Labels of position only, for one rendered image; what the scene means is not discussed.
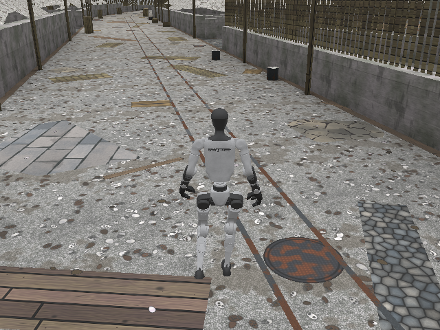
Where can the robot right forearm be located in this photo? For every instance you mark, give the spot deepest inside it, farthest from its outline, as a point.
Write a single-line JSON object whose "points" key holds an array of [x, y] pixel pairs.
{"points": [[253, 182]]}

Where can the right robot hand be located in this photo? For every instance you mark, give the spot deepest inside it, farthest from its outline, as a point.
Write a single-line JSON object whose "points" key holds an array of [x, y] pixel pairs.
{"points": [[255, 196]]}

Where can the robot left upper arm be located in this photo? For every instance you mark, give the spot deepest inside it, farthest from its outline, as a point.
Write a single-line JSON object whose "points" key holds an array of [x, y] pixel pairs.
{"points": [[194, 156]]}

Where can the left robot hand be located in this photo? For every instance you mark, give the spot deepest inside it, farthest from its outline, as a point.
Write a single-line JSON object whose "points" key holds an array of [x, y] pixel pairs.
{"points": [[189, 189]]}

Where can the robot left forearm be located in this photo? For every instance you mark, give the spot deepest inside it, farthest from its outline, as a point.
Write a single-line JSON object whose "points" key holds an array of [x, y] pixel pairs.
{"points": [[185, 179]]}

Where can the robot head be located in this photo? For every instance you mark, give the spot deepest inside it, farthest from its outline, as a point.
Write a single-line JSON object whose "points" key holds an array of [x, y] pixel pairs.
{"points": [[219, 120]]}

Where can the robot right upper arm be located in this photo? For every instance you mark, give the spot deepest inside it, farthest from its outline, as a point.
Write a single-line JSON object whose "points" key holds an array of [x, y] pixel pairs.
{"points": [[245, 156]]}

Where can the right robot foot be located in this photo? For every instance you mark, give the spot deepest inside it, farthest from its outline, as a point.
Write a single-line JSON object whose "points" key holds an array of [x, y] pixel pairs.
{"points": [[226, 270]]}

